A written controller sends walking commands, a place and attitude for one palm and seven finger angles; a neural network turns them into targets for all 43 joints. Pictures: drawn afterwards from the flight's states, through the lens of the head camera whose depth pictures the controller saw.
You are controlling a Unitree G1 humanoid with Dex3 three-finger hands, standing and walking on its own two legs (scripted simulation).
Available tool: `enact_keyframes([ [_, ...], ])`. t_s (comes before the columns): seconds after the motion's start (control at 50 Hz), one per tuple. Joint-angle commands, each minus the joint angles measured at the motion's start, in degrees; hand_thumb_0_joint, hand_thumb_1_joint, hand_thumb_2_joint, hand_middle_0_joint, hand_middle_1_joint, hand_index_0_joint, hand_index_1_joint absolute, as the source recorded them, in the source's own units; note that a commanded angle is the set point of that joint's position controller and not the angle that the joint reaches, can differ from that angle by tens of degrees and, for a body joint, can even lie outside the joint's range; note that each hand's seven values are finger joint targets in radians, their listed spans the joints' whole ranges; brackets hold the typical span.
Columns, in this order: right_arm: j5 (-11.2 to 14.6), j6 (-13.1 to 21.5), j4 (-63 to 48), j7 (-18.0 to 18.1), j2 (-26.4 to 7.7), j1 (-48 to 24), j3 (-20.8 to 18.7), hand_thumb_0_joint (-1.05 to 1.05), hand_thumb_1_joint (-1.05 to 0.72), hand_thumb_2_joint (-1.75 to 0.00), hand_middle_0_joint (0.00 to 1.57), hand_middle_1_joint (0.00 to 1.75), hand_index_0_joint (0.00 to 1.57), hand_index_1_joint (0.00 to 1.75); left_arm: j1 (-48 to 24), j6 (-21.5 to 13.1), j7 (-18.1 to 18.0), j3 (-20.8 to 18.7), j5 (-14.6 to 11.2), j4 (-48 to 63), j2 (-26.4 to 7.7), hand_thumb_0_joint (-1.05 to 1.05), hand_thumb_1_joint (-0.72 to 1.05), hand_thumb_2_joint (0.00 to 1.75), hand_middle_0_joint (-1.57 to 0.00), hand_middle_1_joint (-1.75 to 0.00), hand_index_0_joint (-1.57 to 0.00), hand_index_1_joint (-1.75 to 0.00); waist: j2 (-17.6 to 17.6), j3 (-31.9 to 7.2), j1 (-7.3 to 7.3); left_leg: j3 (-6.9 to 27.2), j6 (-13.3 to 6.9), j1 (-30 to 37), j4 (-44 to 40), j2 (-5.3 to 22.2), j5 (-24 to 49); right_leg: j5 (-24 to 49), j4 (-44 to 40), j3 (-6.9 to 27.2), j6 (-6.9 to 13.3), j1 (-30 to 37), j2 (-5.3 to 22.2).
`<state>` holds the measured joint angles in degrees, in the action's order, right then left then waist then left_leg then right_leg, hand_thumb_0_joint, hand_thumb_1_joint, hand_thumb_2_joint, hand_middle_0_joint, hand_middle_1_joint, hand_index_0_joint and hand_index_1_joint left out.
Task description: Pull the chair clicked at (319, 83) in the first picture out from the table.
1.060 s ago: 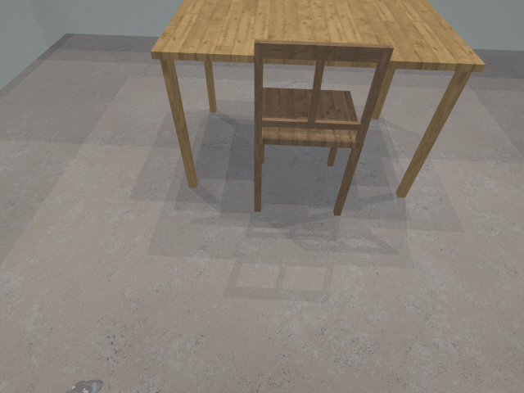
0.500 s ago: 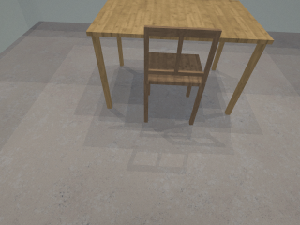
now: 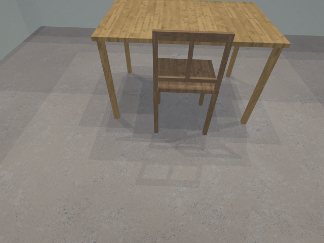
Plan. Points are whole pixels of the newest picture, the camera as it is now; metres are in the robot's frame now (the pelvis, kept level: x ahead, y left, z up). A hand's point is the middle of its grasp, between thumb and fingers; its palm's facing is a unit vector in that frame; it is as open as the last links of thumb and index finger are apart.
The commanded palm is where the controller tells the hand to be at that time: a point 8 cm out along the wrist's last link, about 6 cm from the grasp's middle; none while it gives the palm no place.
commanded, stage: look at it before walking up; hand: left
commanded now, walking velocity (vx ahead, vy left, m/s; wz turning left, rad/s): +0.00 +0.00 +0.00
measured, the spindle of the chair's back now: (189, 60) +1.09 -0.10 -0.11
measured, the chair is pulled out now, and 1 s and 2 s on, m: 0.00 0.00 0.00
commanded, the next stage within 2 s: walk to a spot facing it in 0.38 s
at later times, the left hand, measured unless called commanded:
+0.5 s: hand out of the picture +0.07 +0.25 -0.15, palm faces -0.02 -0.94 -0.34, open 7.3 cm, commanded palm none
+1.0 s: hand out of the picture +0.05 +0.15 -0.17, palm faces -0.14 -0.96 -0.24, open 7.3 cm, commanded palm none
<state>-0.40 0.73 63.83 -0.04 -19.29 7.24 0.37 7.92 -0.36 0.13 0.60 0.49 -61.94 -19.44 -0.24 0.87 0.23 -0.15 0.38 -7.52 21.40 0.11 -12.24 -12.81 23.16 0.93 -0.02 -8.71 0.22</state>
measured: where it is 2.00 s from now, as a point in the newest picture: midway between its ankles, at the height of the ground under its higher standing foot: outside the picture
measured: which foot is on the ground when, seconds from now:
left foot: down 0.00-0.86, up 0.88-1.00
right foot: down 0.00-1.00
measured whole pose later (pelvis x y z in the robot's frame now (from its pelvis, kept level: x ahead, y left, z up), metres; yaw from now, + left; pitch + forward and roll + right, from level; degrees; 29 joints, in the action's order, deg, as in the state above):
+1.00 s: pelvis -0.01 -0.03 -0.01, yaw -12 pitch +0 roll +2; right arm -1.2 -2.7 56.3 -0.4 -13.5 10.8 -2.7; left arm 17.7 0.8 0.5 -1.6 0.9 -53.7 -10.3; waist 1.4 3.5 2.2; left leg -1.7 2.5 -26.1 61.4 3.3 -21.4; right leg -14.7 31.3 1.9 4.7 -16.4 -4.1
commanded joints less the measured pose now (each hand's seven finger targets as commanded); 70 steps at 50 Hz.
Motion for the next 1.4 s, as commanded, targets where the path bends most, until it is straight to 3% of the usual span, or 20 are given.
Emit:
enact_keyframes([
  [0.0, -0.1, 1.51, -3.71, 0.87, -11.94, -3.19, -2.23, 0.0, -0.9, -0.9, 0.2, 0.3, 0.2, 0.3, -2.56, -1.07, -0.78, -2.72, 0.13, 3.73, -11.78, 0.0, 0.9, 0.9, -0.2, -0.3, -0.2, -0.3, 0.32, -1.83, -0.09, 5.81, -2.12, -0.36, -3.73, 6.56, 6.89, 6.53, -4.14, 5.52, 1.65, -0.38, 6.19],
  [0.5, -0.14, 1.44, -3.67, 1.1, -12.31, -2.9, -2.48, 0.0, -0.9, -0.9, 0.2, 0.3, 0.2, 0.3, -2.39, -1.09, -0.67, -3.05, 0.2, 3.74, -12.31, 0.0, 0.9, 0.9, -0.2, -0.3, -0.2, -0.3, 0.06, -1.97, -0.28, 4.33, -1.69, 1.84, -3.21, 7.13, 8.06, 10.14, -4.52, 6.84, 2.09, -1.09, 5.86],
  [0.58, -0.25, 0.1, -4.63, 1.61, -5.35, 1.66, -2.0, 0.0, -0.9, -0.9, 0.2, 0.3, 0.2, 0.3, 1.58, 1.2, -0.91, -2.47, 0.24, 4.62, -5.77, 0.0, 0.9, 0.9, -0.2, -0.3, -0.2, -0.3, 0.1, -1.9, -0.63, 0.92, -0.73, 1.62, 0.79, 7.98, 8.4, 14.26, 0.73, 7.9, 1.44, -5.0, 4.88],
  [0.7, -0.44, -0.87, -9.83, 2.0, -7.18, 1.72, -4.39, 0.0, -0.9, -0.9, 0.2, 0.3, 0.2, 0.3, 4.33, 2.49, -0.21, -3.78, 0.59, 9.35, -4.27, 0.0, 0.9, 0.9, -0.2, -0.3, -0.2, -0.3, 6.19, -1.38, -0.09, 2.49, -3.91, -0.9, 1.56, 13.98, 6.15, 8.71, 13.91, 5.31, 0.64, -11.81, 0.36],
  [0.76, -0.61, -0.63, -11.85, 1.8, -7.04, 0.31, -5.27, 0.0, -0.9, -0.9, 0.2, 0.3, 0.2, 0.3, 6.37, 2.8, 0.21, -4.36, 0.65, 10.93, -1.8, 0.0, 0.9, 0.9, -0.2, -0.3, -0.2, -0.3, 11.04, -1.2, 0.98, 3.61, -8.43, -3.15, 1.22, 20.06, 14.0, -11.87, 23.77, -0.29, -0.51, -12.39, -0.25],
  [0.78, -0.71, -0.64, -12.56, 1.79, -6.85, -0.32, -5.43, 0.0, -0.9, -0.9, 0.2, 0.3, 0.2, 0.3, 7.4, 2.73, 0.38, -4.63, 0.65, 11.24, -1.5, 0.0, 0.9, 0.9, -0.2, -0.3, -0.2, -0.3, 10.66, -0.76, 1.6, 1.66, -8.03, -5.1, 3.92, 20.06, 15.88, -11.95, 21.68, -0.63, -0.36, -9.87, 0.9],
  [0.8, -0.77, -0.78, -12.93, 1.75, -6.33, -0.76, -5.44, 0.0, -0.9, -0.9, 0.2, 0.3, 0.2, 0.3, 9.79, 2.42, 0.48, -5.04, 0.73, 10.9, -1.39, 0.0, 0.9, 0.9, -0.2, -0.3, -0.2, -0.3, 7.65, -0.75, 2.93, -1.08, -6.09, -7.99, 9.36, 18.2, 14.94, -7.21, 15.85, -0.59, -0.03, -5.34, 1.18],
  [0.82, -0.47, -1.27, -13.38, 1.42, -5.16, -0.76, -5.31, 0.0, -0.9, -0.9, 0.2, 0.3, 0.2, 0.3, 13.8, 1.76, 0.48, -5.64, 1.18, 10.25, -4.02, 0.0, 0.9, 0.9, -0.2, -0.3, -0.2, -0.3, -2.85, -2.36, 4.83, -5.98, -1.76, -13.74, 21.9, 12.56, 1.73, 0.43, 4.87, 6.56, 1.67, 0.4, 4.32],
  [0.84, -0.2, -1.51, -15.78, 0.87, 0.07, -0.62, -4.26, 0.0, -0.9, -0.9, 0.2, 0.3, 0.2, 0.3, 15.36, 0.96, -0.23, -6.92, 1.64, 10.51, -9.95, 0.0, 0.9, 0.9, -0.2, -0.3, -0.2, -0.3, -22.42, -0.96, 4.71, -9.12, 2.78, -28.82, 38.85, 1.91, -22.97, -0.22, -7.77, 33.1, 7.7, 2.86, 18.91],
  [0.86, -0.5, -2.03, -16.38, 1.06, -2.7, -4.14, -4.39, 0.0, -0.9, -0.9, 0.2, 0.3, 0.2, 0.3, 17.15, 0.95, -0.99, -6.78, 0.54, 10.76, -8.52, 0.0, 0.9, 0.9, -0.2, -0.3, -0.2, -0.3, -17.8, 0.46, 6.74, 1.63, 1.77, -27.8, 43.52, 2.55, -21.37, -10.14, -14.37, 38.17, 7.82, -3.17, 18.07],
  [0.88, -0.37, -1.75, -16.24, 0.8, -2.13, -4.53, -4.88, 0.0, -0.9, -0.9, 0.2, 0.3, 0.2, 0.3, 13.05, 1.06, -0.98, -6.54, 0.59, 11.43, -7.16, 0.0, 0.9, 0.9, -0.2, -0.3, -0.2, -0.3, -10.75, 4.58, 3.85, 3.05, 1.57, -29.83, 46.18, 3.82, -15.49, -18.47, -14.7, 36.63, 9.31, -5.43, 16.56],
  [0.92, -0.98, -0.92, -14.26, 0.03, -2.21, -0.57, -5.0, 0.0, -0.9, -0.9, 0.2, 0.3, 0.2, 0.3, 9.17, 0.09, -0.76, -5.96, 0.45, 12.84, -4.31, 0.0, 0.9, 0.9, -0.2, -0.3, -0.2, -0.3, -4.52, 1.45, 1.19, 1.87, 2.24, -27.3, 43.7, 5.44, -8.27, -18.16, -12.63, 28.4, 10.0, -4.08, 12.75],
  [1.0, -1.2, -0.25, -13.95, -0.26, 0.26, 0.12, -5.06, 0.0, -0.9, -0.9, 0.2, 0.3, 0.2, 0.3, 13.77, -1.53, -0.29, -6.24, 0.53, 11.05, -2.88, 0.0, 0.9, 0.9, -0.2, -0.3, -0.2, -0.3, -4.64, -1.37, 1.81, 0.49, 2.97, -27.91, 39.54, 4.58, -4.87, -12.72, -11.55, 24.72, 10.5, 0.6, 9.96],
  [1.16, -0.91, 1.04, -16.85, -0.34, 1.99, -3.67, -4.82, 0.0, -0.9, -0.9, 0.2, 0.3, 0.2, 0.3, 18.44, -2.09, -0.1, -6.38, 0.95, 9.45, -1.85, 0.0, 0.9, 0.9, -0.2, -0.3, -0.2, -0.3, -6.91, -0.25, 3.56, -0.2, 3.29, -28.43, 29.32, 3.25, -5.36, -9.8, -11.14, 26.99, 11.49, 3.2, 8.79],
  [1.26, -0.11, 2.13, -18.26, -0.09, 2.4, -3.05, -4.53, 0.0, -0.9, -0.9, 0.2, 0.3, 0.2, 0.3, 16.09, -1.65, -0.42, -6.86, 1.21, 10.36, -3.1, 0.0, 0.9, 0.9, -0.2, -0.3, -0.2, -0.3, -8.67, -0.81, 3.03, -0.24, 2.03, -17.97, 17.24, 0.73, -8.7, -3.68, -7.7, 28.05, 11.45, -0.68, 8.3],
  [1.3, 0.08, 2.8, -16.68, 0.5, 1.69, 2.42, -4.58, 0.0, -0.9, -0.9, 0.2, 0.3, 0.2, 0.3, 12.71, -1.37, -0.43, -7.11, 0.91, 11.23, -3.01, 0.0, 0.9, 0.9, -0.2, -0.3, -0.2, -0.3, -7.13, -1.09, -0.08, -0.38, 1.71, -3.01, 6.39, -0.02, -3.68, -3.74, -2.56, 25.56, 9.03, -10.35, 5.01],
  [1.32, 0.32, 3.03, -14.75, 1.17, -0.46, 8.84, -5.06, 0.0, -0.9, -0.9, 0.2, 0.3, 0.2, 0.3, 10.88, -1.27, -0.11, -6.94, 0.83, 12.03, -1.77, 0.0, 0.9, 0.9, -0.2, -0.3, -0.2, -0.3, -2.75, -2.57, -2.89, 1.24, 1.1, 10.02, 1.87, 2.62, -4.91, -7.54, 3.39, 21.93, 6.94, -19.64, 1.45],
  [1.34, -0.5, 3.21, -13.05, 1.82, -6.47, 15.68, -6.34, 0.0, -0.9, -0.9, 0.2, 0.3, 0.2, 0.3, 10.93, -1.13, 0.59, -6.49, 0.31, 13.09, 2.21, 0.0, 0.9, 0.9, -0.2, -0.3, -0.2, -0.3, 12.8, -4.96, -5.81, 18.13, -2.27, 20.9, -4.37, 16.74, -19.98, -15.41, 18.29, 13.81, 4.2, -32.51, -5.72],
  [1.36, -0.83, 2.84, -13.18, 1.76, -9.47, 19.25, -6.75, 0.0, -0.9, -0.9, 0.2, 0.3, 0.2, 0.3, 9.52, -1.75, 0.95, -6.54, 0.47, 14.85, 2.84, 0.0, 0.9, 0.9, -0.2, -0.3, -0.2, -0.3, 17.57, -2.81, -6.1, 31.27, -7.37, 16.88, -11.92, 28.63, -28.87, -20.19, 32.71, 3.58, 1.33, -37.19, -5.39],
  [1.38, -0.93, 2.52, -14.08, 1.36, -6.92, 15.62, -6.09, 0.0, -0.9, -0.9, 0.2, 0.3, 0.2, 0.3, 7.35, -1.74, 1.27, -7.03, 1.09, 14.67, 0.81, 0.0, 0.9, 0.9, -0.2, -0.3, -0.2, -0.3, 10.09, 1.64, -4.92, 31.17, -8.95, 6.75, -14.53, 28.73, -33.2, -16.85, 39.39, 3.75, 1.31, -35.99, -0.96],
])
